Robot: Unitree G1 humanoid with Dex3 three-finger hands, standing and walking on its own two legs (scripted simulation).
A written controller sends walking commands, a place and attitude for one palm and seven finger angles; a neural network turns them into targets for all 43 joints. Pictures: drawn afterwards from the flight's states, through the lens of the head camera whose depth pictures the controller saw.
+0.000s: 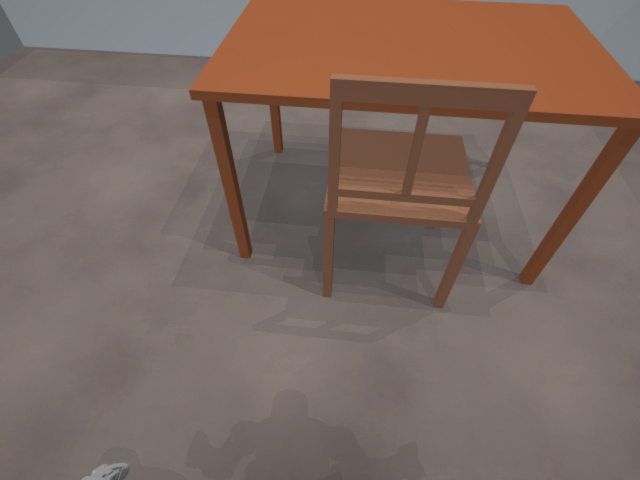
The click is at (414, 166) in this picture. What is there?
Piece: chair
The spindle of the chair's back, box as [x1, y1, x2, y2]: [402, 106, 431, 194]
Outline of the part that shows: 431,107 420,106 402,188 402,194 410,194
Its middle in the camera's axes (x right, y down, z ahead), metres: +0.23 -0.21 +0.95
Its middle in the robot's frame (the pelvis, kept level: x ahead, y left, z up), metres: +0.85 -0.19 -0.10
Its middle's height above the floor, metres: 0.67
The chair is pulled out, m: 0.00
